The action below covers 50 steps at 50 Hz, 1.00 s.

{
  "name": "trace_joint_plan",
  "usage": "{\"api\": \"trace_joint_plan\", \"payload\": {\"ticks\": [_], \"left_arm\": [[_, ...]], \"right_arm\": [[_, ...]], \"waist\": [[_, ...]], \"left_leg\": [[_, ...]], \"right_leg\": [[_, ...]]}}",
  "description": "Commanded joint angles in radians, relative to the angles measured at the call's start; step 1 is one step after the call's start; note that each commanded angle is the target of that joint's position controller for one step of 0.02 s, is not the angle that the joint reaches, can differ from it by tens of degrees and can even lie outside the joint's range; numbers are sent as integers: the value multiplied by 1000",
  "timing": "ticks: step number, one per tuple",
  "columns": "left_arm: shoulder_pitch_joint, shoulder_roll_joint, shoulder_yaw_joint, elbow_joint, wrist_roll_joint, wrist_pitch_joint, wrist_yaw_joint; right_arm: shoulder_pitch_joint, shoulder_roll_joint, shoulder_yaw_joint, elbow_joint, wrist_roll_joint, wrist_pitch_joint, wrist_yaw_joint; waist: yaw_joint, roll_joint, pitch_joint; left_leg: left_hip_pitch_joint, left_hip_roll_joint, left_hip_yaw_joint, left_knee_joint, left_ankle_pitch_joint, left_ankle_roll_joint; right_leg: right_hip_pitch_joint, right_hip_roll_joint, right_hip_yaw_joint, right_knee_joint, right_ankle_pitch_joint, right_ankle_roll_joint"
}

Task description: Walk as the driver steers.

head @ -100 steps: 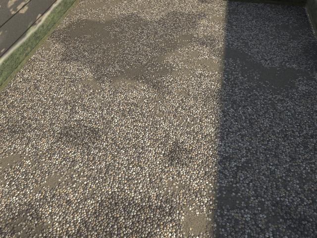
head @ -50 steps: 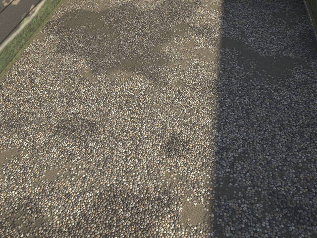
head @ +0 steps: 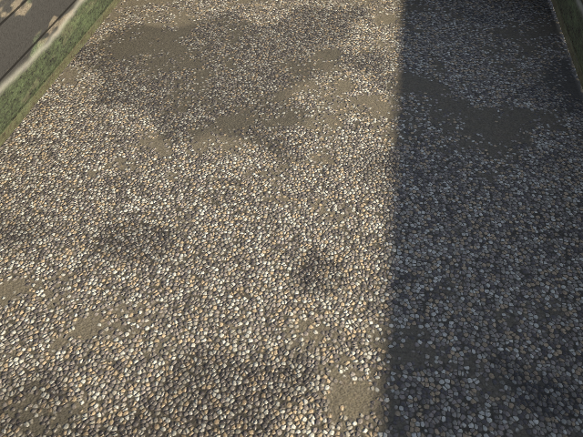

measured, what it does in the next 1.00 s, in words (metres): stands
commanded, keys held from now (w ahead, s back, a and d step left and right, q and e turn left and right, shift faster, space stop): w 0.26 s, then no key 0.40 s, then w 0.34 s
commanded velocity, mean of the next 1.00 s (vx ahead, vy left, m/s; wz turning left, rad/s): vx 0.31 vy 0.00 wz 0.00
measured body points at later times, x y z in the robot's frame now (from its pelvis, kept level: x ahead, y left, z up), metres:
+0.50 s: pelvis +0.00 +0.01 +0.01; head +0.00 +0.01 +0.46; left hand +0.17 +0.20 -0.09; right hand +0.17 -0.19 -0.08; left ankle -0.03 +0.11 -0.72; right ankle -0.04 -0.12 -0.72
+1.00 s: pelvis +0.00 +0.00 +0.01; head +0.00 +0.00 +0.46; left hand +0.18 +0.20 -0.09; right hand +0.17 -0.20 -0.09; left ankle -0.03 +0.11 -0.72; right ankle -0.04 -0.12 -0.72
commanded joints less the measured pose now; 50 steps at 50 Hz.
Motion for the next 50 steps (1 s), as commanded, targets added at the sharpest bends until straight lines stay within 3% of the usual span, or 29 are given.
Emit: {"api": "trace_joint_plan", "payload": {"ticks": [1,5,6,7,8,14,15,16,17,18,19,20,26,34,40,46,50], "left_arm": [[-62,68,21,-90,1,-14,-1],[-86,60,22,-99,0,-16,-4],[-41,52,22,-77,-2,-27,-3],[-60,44,16,-81,-2,-29,-5],[-68,44,15,-81,-1,-31,-7],[-45,53,13,-68,-3,-45,-7],[-86,61,12,-90,-5,-37,-8],[-66,64,15,-82,-1,-36,-7],[-58,58,12,-79,1,-35,-7],[13,48,10,-40,0,-43,-4],[-70,45,5,-76,0,-35,-7],[-60,39,2,-67,5,-33,-7],[11,76,17,-14,1,-30,-8],[23,71,24,15,-9,-30,-6],[-11,68,20,-2,-10,-23,4],[-30,74,17,-34,-5,-18,2],[-43,69,15,-56,-4,-19,1]], "right_arm": [[-66,-60,-15,-92,2,-17,2],[-79,-56,-12,-103,3,-20,7],[-36,-63,-12,-84,17,-16,-8],[-73,-66,-12,-95,21,-10,-10],[-83,-66,-11,-102,20,-6,-10],[-55,-67,-11,-106,11,-6,-7],[-90,-61,-9,-128,0,-11,7],[-51,-53,-8,-114,-9,-15,11],[-36,-51,-7,-105,-8,-18,12],[20,-52,-4,-71,11,-16,-3],[-67,-52,-4,-104,2,-15,8],[-46,-37,1,-94,-5,-17,10],[10,-70,-13,-34,7,-28,11],[23,-67,-23,1,16,-30,16],[-9,-63,-21,-12,13,-24,13],[-22,-65,-19,-45,7,-18,11],[-37,-62,-17,-69,4,-18,8]], "waist": [[1,7,-98],[1,8,-100],[22,10,-153],[26,23,-73],[24,24,-47],[12,5,-39],[-9,1,8],[-15,-9,-54],[-15,-8,-71],[9,-9,-134],[-8,5,8],[-11,3,-51],[4,8,-70],[6,4,-100],[4,1,-93],[-1,-5,-55],[-1,-1,-65]], "left_leg": [[-17,55,-27,-57,479,36],[-28,59,-31,-62,454,35],[-12,61,-70,-107,278,39],[-48,61,-78,-123,246,41],[-60,62,-82,-130,224,41],[-51,51,-77,-131,187,40],[-60,52,-47,-90,352,38],[-19,57,-49,-91,368,38],[-5,62,-54,-102,378,37],[17,71,-90,-167,213,37],[-24,68,-71,-147,372,38],[22,86,-82,-176,397,35],[91,108,-102,-284,467,39],[140,115,-96,-338,486,44],[113,80,-58,-282,405,48],[43,60,-34,-186,378,50],[19,59,-27,-139,389,44]], "right_leg": [[63,-37,33,-30,432,-18],[51,-35,34,-28,386,-12],[90,-16,20,-44,176,-9],[50,-13,21,-58,146,-8],[34,-14,26,-63,136,-9],[26,-25,44,-76,167,-19],[-14,-49,65,-69,365,-19],[10,-55,69,-70,387,-22],[19,-54,68,-77,385,-20],[84,-39,58,-127,165,-16],[-2,-52,72,-122,340,-13],[26,-61,77,-145,351,-8],[120,-83,97,-253,403,-6],[152,-92,90,-303,415,-7],[125,-57,59,-246,341,-13],[70,-41,50,-161,347,-24],[61,-39,53,-118,371,-24]]}}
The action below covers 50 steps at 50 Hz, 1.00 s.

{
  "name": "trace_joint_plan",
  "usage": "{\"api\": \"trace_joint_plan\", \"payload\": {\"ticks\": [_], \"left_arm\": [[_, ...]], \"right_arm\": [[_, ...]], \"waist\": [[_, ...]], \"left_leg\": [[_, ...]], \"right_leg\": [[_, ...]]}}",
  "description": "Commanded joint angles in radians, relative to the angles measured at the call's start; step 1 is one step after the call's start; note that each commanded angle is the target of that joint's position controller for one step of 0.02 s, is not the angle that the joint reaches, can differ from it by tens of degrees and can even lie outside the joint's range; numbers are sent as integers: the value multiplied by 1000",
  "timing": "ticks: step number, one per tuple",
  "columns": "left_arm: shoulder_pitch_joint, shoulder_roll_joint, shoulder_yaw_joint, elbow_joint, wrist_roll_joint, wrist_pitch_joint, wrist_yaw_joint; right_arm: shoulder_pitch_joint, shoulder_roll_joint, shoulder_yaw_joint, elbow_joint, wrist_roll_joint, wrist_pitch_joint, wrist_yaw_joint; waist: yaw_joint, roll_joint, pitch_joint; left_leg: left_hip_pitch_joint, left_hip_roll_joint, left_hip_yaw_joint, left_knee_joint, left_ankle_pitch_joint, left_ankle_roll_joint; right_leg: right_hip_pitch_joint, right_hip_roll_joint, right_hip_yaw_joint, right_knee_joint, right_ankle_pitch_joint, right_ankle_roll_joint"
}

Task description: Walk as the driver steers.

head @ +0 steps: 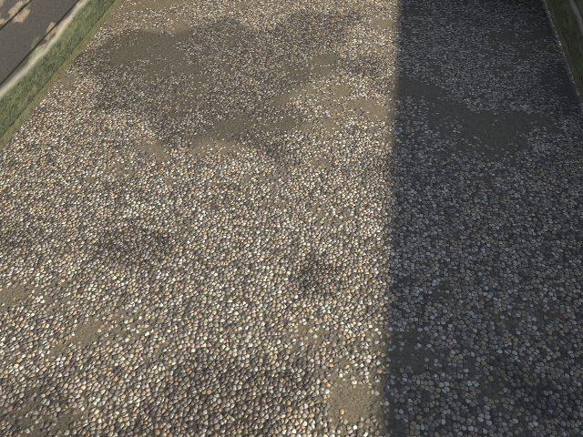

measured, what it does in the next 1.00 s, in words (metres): stands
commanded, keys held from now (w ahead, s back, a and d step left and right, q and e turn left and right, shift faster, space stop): w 0.90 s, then no key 0.10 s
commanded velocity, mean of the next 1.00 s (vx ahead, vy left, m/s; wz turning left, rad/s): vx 0.47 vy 0.00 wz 0.00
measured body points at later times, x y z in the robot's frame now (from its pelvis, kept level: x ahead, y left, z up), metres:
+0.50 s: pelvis +0.00 +0.00 -0.01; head -0.01 +0.00 +0.44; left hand +0.19 +0.20 -0.10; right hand +0.19 -0.19 -0.09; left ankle -0.03 +0.10 -0.73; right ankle -0.04 -0.13 -0.73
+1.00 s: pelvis +0.00 +0.00 -0.01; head -0.01 +0.01 +0.44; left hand +0.19 +0.20 -0.10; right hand +0.18 -0.19 -0.09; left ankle -0.03 +0.10 -0.73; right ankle -0.04 -0.13 -0.73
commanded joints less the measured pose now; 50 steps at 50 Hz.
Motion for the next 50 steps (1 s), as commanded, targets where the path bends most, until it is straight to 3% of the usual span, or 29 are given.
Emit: {"api": "trace_joint_plan", "payload": {"ticks": [1,7,8,10,12,13,16,18,19,21,22,24,25,27,28,30,31,33,34,36,38,39,41,42,45,46,48,49,50], "left_arm": [[-74,75,20,-102,2,-15,1],[-97,70,21,-123,5,-15,-1],[-48,63,21,-98,3,-25,2],[-124,63,16,-130,2,-19,-3],[-109,72,22,-129,5,-17,-4],[-56,63,22,-103,3,-28,0],[-131,67,18,-132,1,-24,-4],[-109,73,23,-128,5,-22,-4],[-56,64,23,-103,3,-33,0],[-79,58,18,-106,3,-35,-1],[-130,68,19,-131,2,-25,-4],[-106,74,24,-126,6,-22,-4],[-53,64,24,-103,4,-33,0],[-77,58,19,-106,4,-35,-1],[-127,68,19,-130,3,-25,-4],[-105,74,24,-126,7,-22,-4],[-53,64,24,-103,4,-33,0],[-78,58,19,-107,4,-35,-1],[-129,68,20,-131,3,-25,-4],[-58,65,24,-103,5,-32,-1],[-76,57,19,-106,5,-36,-2],[-127,69,20,-130,3,-27,-5],[-107,74,25,-126,7,-23,-4],[-56,63,25,-104,4,-34,0],[-85,58,19,-106,5,-35,-3],[-123,67,19,-129,4,-25,-6],[-90,70,20,-117,11,-23,-5],[-24,59,18,-79,8,-32,-1],[-107,58,14,-115,8,-25,-4]], "right_arm": [[-69,-63,-16,-102,-3,-16,-4],[-86,-58,-13,-126,-4,-18,-4],[-39,-68,-14,-105,10,-15,-19],[-131,-61,-11,-148,2,-10,-7],[-92,-56,-11,-141,-7,-16,-1],[-40,-65,-12,-118,7,-15,-17],[-132,-62,-11,-159,1,-9,-7],[-87,-57,-11,-148,-9,-17,-1],[-35,-64,-12,-125,5,-17,-17],[-82,-70,-13,-139,10,-9,-22],[-129,-62,-11,-164,0,-9,-7],[-84,-56,-11,-152,-10,-17,-2],[-33,-63,-11,-129,5,-17,-18],[-81,-69,-12,-143,11,-8,-23],[-128,-61,-10,-167,0,-9,-8],[-84,-55,-10,-155,-10,-17,-2],[-33,-63,-11,-132,6,-17,-18],[-82,-68,-12,-146,11,-9,-22],[-129,-60,-9,-171,0,-10,-7],[-39,-62,-9,-137,5,-13,-17],[-79,-67,-11,-148,10,-9,-21],[-126,-60,-9,-173,-1,-11,-7],[-83,-54,-9,-160,-10,-19,-1],[-33,-62,-10,-137,6,-18,-17],[-85,-67,-10,-153,11,-6,-21],[-118,-58,-7,-173,-1,-8,-6],[-56,-51,-5,-152,-12,-18,3],[5,-52,-2,-118,6,-17,-11],[-84,-54,-2,-150,-4,-18,0]], "waist": [[-3,-2,-56],[-4,1,-71],[16,5,-124],[0,16,11],[-7,2,-59],[14,5,-126],[-4,10,13],[-10,-1,-68],[10,0,-141],[15,12,-50],[-6,10,7],[-11,1,-73],[10,3,-146],[15,15,-53],[-5,12,5],[-11,3,-73],[10,4,-146],[15,16,-52],[-5,13,6],[9,5,-124],[14,17,-52],[-6,11,3],[-11,0,-75],[10,2,-148],[13,17,-35],[-6,14,12],[-13,-5,-68],[8,-9,-137],[-5,4,9]], "left_leg": [[-33,62,-39,-19,335,36],[-52,64,-36,17,353,30],[-37,65,-67,-20,188,33],[-95,65,-43,11,327,31],[-70,63,-35,29,346,28],[-48,63,-65,-8,183,31],[-101,64,-42,24,329,30],[-70,61,-32,44,354,26],[-41,61,-60,5,196,28],[-75,63,-71,-9,179,32],[-99,64,-39,35,342,29],[-69,61,-29,52,366,26],[-41,61,-58,13,208,28],[-75,64,-70,-4,188,32],[-101,64,-38,40,349,29],[-73,62,-28,57,369,26],[-45,62,-58,17,211,28],[-80,65,-71,-1,188,33],[-106,66,-38,43,348,30],[-59,63,-59,16,204,30],[-85,64,-70,0,182,33],[-106,65,-37,45,345,30],[-78,63,-27,62,368,26],[-50,63,-57,21,210,28],[-94,67,-70,-1,182,34],[-113,67,-39,40,333,31],[-69,69,-42,37,336,31],[-48,77,-78,-27,164,31],[-90,73,-57,-6,312,31]], "right_leg": [[16,-32,37,-4,318,-31],[6,-29,37,33,330,-25],[46,-9,23,22,129,-24],[-39,-27,39,30,296,-22],[-8,-30,41,49,337,-23],[40,-11,26,37,142,-22],[-44,-28,43,44,316,-22],[-8,-32,44,61,364,-24],[43,-11,27,49,165,-22],[-2,-6,27,38,132,-22],[-45,-27,42,53,329,-21],[-9,-30,43,71,373,-22],[42,-10,26,59,172,-21],[-4,-5,26,46,135,-20],[-47,-25,41,61,331,-20],[-11,-29,42,78,372,-20],[40,-9,25,66,170,-19],[-7,-4,26,51,131,-19],[-50,-24,41,66,326,-18],[27,-8,27,69,166,-19],[-8,-5,28,54,135,-19],[-49,-25,43,68,333,-19],[-14,-29,44,84,374,-20],[37,-8,27,72,172,-18],[-17,-3,29,58,131,-19],[-56,-24,47,67,318,-18],[-23,-35,59,60,351,-22],[46,-23,53,15,135,-20],[-44,-37,67,16,305,-19]]}}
